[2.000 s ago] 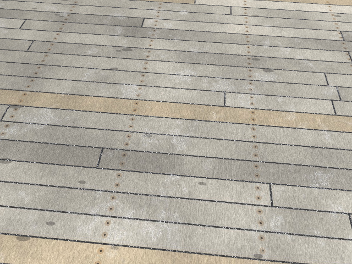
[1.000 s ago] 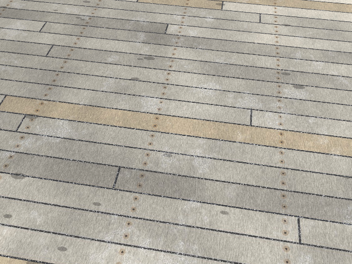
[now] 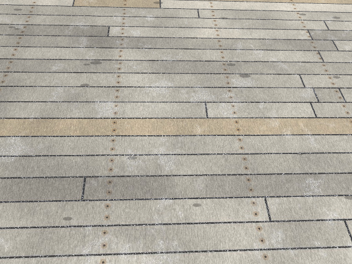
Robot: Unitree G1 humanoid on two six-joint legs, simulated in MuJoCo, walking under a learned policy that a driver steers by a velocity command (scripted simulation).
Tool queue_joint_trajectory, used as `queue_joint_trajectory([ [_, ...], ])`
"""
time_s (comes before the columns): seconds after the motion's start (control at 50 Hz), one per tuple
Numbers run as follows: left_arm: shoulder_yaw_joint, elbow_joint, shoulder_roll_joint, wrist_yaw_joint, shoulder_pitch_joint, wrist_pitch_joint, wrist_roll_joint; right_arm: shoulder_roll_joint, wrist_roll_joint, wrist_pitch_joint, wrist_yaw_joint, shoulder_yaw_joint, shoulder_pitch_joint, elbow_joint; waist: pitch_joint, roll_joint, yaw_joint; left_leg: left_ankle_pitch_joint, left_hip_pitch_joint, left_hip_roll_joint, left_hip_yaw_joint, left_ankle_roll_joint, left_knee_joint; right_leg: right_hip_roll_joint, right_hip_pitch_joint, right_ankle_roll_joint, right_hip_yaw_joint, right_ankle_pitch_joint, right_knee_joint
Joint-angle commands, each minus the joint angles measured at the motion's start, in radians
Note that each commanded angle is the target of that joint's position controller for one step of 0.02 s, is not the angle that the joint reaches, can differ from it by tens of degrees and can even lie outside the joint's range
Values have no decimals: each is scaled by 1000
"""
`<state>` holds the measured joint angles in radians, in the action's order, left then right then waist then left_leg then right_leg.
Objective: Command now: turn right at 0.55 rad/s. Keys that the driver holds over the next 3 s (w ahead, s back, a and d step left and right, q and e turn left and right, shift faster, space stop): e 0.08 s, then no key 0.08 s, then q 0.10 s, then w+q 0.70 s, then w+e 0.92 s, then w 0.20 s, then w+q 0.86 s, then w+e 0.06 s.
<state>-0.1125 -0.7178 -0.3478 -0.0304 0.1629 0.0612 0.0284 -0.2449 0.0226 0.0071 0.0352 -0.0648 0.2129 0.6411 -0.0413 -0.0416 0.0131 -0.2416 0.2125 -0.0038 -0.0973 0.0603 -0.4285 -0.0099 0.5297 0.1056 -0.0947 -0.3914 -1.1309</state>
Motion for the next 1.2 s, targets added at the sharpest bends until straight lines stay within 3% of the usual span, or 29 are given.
queue_joint_trajectory([
  [0.02, -2, 102, -45, 9, -61, -9, -1, -166, -1, 3, 17, -46, -3, -60, 80, 153, 24, 375, -214, 284, 204, 185, 133, 44, 125, 29, 14, 17, 68],
  [0.1, 13, 134, -26, 25, -87, -6, -10, -201, -6, -6, 6, -58, -17, -53, 81, 158, 35, 358, -184, 308, 149, 198, 143, 76, 30, 16, 61, -1, 211],
  [0.18, 20, 142, -18, 26, -77, -5, -16, -214, -25, -8, -20, -59, -25, -28, 99, 176, 27, 463, -153, 309, 125, 201, 100, 44, -112, -25, 111, -30, 386],
  [0.22, 27, 120, 6, 27, -33, -7, -21, -185, -42, -6, -29, -43, -49, -9, 112, 172, -10, 471, -132, 284, 118, 170, 47, 27, -238, -64, 121, 79, 601],
  [0.24, 29, 93, 14, 27, 19, -10, -27, -146, -51, -2, -33, -25, -53, 7, 117, 159, -43, 432, -79, 252, 100, 124, 13, 19, -371, -94, 127, 252, 801],
  [0.26, 27, 81, -21, 20, 51, -13, -38, -95, -41, 12, -43, -2, -4, 32, 155, 108, -36, 328, 22, 211, 75, 43, -7, 76, -560, -116, 49, 431, 848],
  [0.28, 16, 88, -105, 6, 106, -14, -49, -53, 8, 22, -56, 20, 12, 19, 231, -87, -11, -66, 165, 132, 19, -41, -147, 277, -728, -176, -153, 766, 758],
  [0.3, 13, 77, -105, 8, 54, -19, -50, -77, -9, 16, -52, 12, 18, 17, 206, -169, -12, -319, 200, 80, 28, -88, -188, 352, -586, -336, -187, 462, 769],
  [0.32, -5, 85, -135, 16, 64, -33, -36, -171, -27, 10, -46, -7, -53, 5, 137, -127, -79, -350, 279, 51, 26, -102, -352, 338, -547, -375, -231, 108, 861],
  [0.34, -8, 62, -137, 14, 96, -51, -37, -204, -47, 5, -44, -27, -104, -9, 75, -138, -111, -359, 407, 52, 71, -97, -519, 351, -540, -377, -271, -117, 932],
  [0.36, -5, 52, -132, 11, 85, -70, -32, -210, -57, -2, -38, -39, -81, 6, 34, -137, -93, -327, 468, 65, 119, -83, -610, 347, -520, -352, -265, -193, 956],
  [0.4, 14, 37, -62, 5, 60, -100, -19, -192, -57, -6, -33, -45, -41, 22, -25, -131, -59, -197, 522, 72, 179, -72, -648, 323, -500, -304, -198, -169, 999],
  [0.46, 19, 29, -26, 0, 51, -131, -35, -139, -54, 11, -35, -38, -33, 34, -20, -86, -43, -35, 533, 86, 175, -83, -628, 297, -514, -275, -64, -14, 1026],
  [0.58, -11, 8, -96, 9, 70, -146, -29, -88, -45, 13, -63, -8, -99, -9, -28, -55, -60, 58, 423, 122, 118, -96, -384, 310, -451, -282, 108, 134, 1030],
  [0.68, -30, -20, -135, 31, 103, -137, 1, -115, -47, 4, -78, -6, -131, -47, -62, -38, -63, -25, 378, 117, 63, -29, -285, 348, -482, -264, 167, 105, 981],
  [0.72, -31, -21, -147, 34, 77, -127, 11, -133, -45, 2, -80, -18, -59, -37, -30, -27, -5, -30, 233, 63, 0, 14, -217, 331, -453, -234, 224, 251, 853],
  [0.74, -24, -21, -131, 35, 74, -124, 8, -172, -45, 2, -75, -43, 58, -2, 41, 1, 57, -10, 37, -3, -39, 40, -180, 283, -393, -203, 288, 455, 656],
  [0.76, -3, -12, -81, 34, 92, -126, -10, -253, -58, -3, -63, -85, 248, 52, 153, 83, 137, 0, -235, -29, 9, 84, -165, 216, -262, -150, 344, 527, 351],
  [0.78, 33, 68, 29, 28, 89, -139, -50, -408, -62, 3, -47, -115, 303, 50, 185, 422, 99, -213, -454, 238, 597, 254, 25, 47, 159, -50, 322, -77, -77],
  [0.8, 33, 81, -21, 28, 45, -173, -21, -356, -52, 35, -59, -86, 272, 0, 304, 297, 110, -374, -506, 351, 955, 332, 213, -11, 283, -60, 40, -199, -232],
  [0.82, 18, 98, -89, 37, -18, -191, 22, -276, -44, 55, -66, -62, 231, 2, 201, 209, 113, -307, -467, 356, 843, 298, 226, 40, 375, -90, 17, -108, -252],
  [0.84, 24, 95, -83, 37, -18, -203, 16, -241, -42, 64, -67, -51, 198, 1, 146, 165, 82, -206, -381, 318, 726, 268, 192, 84, 356, -120, 18, -28, -193],
  [0.86, 22, 83, -81, 31, -11, -208, -15, -209, -41, 62, -64, -41, 131, -8, 108, 92, 44, -91, -276, 278, 623, 234, 172, 118, 295, -125, 13, 42, -107],
  [0.88, 17, 77, -83, 31, 4, -203, -31, -185, -31, 61, -58, -30, 82, -25, 92, 104, 10, 0, -193, 240, 546, 217, 186, 137, 220, -125, 5, 98, -38],
  [0.9, 15, 74, -82, 37, 12, -194, -34, -180, -23, 61, -53, -27, 58, -39, 82, 119, -7, 66, -147, 220, 511, 216, 208, 134, 177, -119, 9, 133, -5],
  [0.96, 24, 76, -47, 40, -13, -167, -46, -203, -34, 68, -35, -32, 76, -25, 47, 80, -17, 244, -82, 183, 408, 220, 236, 102, 163, -74, 43, 226, 128],
  [1.04, 53, 85, 8, 56, -125, -166, -32, -189, -34, 70, -19, -23, 113, 19, 10, 116, 33, 305, -58, 123, 246, 150, 251, 74, 98, -53, 90, 501, 443],
  [1.12, 61, 112, 7, 78, -238, -174, -10, -204, -33, 74, -22, -24, 179, 68, -41, 111, 84, 236, -130, 174, 234, 140, 277, 63, 96, -95, 103, 589, 582],
  [1.2, 58, 130, -9, 105, -248, -180, -8, -214, -31, 59, -19, -30, 191, 102, -42, 105, 71, 449, -306, 231, 196, 119, 197, 39, 145, -166, 112, 453, 635],
])
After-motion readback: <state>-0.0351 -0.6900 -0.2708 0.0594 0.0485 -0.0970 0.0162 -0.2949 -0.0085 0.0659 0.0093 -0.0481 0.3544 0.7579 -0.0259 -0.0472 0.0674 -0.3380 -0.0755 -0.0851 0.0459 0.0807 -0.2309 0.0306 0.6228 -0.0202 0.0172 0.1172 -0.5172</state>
